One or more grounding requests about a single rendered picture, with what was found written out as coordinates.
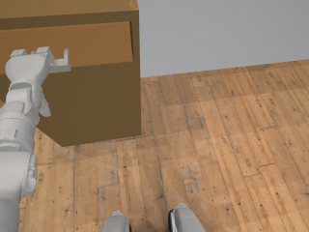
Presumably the left robot thigh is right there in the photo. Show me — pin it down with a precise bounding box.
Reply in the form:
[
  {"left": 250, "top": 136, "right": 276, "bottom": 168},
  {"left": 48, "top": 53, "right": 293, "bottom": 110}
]
[{"left": 100, "top": 215, "right": 129, "bottom": 232}]

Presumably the drawer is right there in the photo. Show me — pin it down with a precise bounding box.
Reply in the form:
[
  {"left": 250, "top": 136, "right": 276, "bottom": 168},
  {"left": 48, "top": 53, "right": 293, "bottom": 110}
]
[{"left": 0, "top": 21, "right": 132, "bottom": 74}]

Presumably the left robot hand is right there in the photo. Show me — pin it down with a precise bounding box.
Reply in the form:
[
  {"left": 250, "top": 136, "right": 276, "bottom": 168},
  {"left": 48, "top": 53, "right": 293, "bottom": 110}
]
[{"left": 5, "top": 46, "right": 55, "bottom": 117}]

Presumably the left robot forearm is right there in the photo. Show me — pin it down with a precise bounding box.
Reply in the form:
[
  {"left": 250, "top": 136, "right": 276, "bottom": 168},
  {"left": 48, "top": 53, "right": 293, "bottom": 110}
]
[{"left": 0, "top": 79, "right": 42, "bottom": 155}]

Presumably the handle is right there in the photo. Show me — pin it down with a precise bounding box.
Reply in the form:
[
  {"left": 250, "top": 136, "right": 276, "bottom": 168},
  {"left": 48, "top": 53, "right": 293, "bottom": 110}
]
[{"left": 30, "top": 48, "right": 71, "bottom": 73}]

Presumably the cabinet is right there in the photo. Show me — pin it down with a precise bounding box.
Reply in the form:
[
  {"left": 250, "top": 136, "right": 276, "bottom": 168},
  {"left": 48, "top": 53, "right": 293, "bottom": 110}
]
[{"left": 0, "top": 0, "right": 142, "bottom": 147}]

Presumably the left robot upper arm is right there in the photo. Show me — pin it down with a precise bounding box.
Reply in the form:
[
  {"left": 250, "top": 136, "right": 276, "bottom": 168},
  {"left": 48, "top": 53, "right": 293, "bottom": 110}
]
[{"left": 0, "top": 151, "right": 39, "bottom": 232}]

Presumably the right robot thigh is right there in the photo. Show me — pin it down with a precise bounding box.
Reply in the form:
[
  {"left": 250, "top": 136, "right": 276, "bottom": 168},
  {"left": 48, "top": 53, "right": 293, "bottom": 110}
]
[{"left": 170, "top": 207, "right": 206, "bottom": 232}]

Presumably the robot thigh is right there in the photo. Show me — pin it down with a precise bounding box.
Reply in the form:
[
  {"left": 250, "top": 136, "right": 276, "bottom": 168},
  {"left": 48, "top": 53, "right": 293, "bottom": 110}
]
[
  {"left": 100, "top": 215, "right": 129, "bottom": 232},
  {"left": 170, "top": 207, "right": 206, "bottom": 232}
]

